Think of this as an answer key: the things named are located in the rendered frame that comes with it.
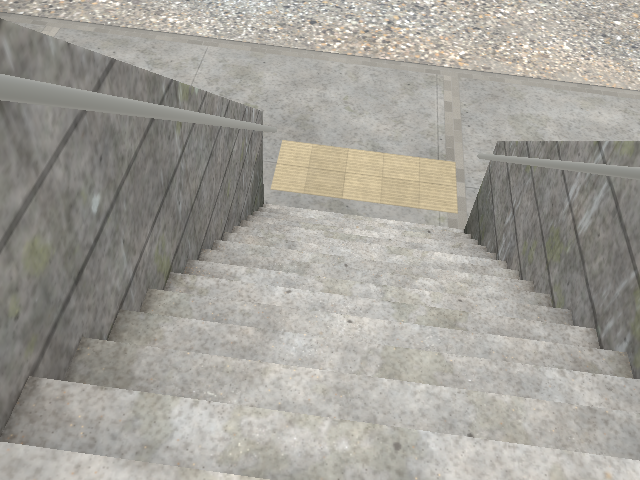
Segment stairs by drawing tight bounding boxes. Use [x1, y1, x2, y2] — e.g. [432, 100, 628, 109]
[0, 204, 640, 480]

